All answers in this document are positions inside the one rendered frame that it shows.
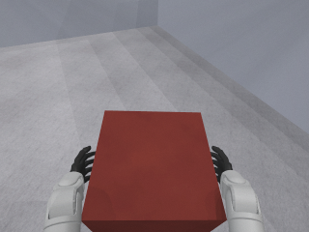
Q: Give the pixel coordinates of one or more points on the robot right hand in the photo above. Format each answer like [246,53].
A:
[221,161]

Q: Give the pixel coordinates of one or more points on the robot left hand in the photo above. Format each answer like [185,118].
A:
[80,163]

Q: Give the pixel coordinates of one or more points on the left robot forearm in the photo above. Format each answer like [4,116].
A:
[63,211]

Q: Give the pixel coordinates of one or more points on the right robot forearm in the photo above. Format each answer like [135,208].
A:
[243,207]

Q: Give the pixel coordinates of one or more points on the carton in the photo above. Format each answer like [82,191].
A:
[153,172]

